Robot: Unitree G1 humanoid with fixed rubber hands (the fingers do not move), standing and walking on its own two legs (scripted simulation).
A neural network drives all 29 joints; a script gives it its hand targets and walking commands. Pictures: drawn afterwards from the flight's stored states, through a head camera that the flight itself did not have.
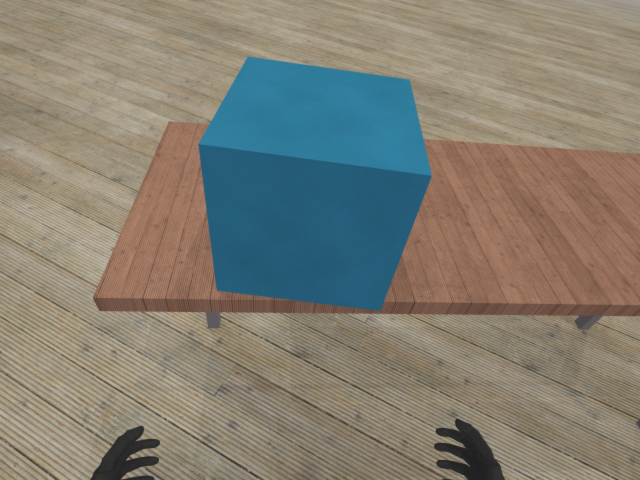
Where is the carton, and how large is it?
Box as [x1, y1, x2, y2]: [198, 57, 431, 310]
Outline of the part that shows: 247,57 198,144 217,290 380,310 431,176 409,80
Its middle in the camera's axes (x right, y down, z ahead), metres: -0.01 -0.08 +0.59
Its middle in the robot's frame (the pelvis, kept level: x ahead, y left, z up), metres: +0.51 +0.05 +0.12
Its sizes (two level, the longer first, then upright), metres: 0.252 0.248 0.251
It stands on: a table, 0.77 m high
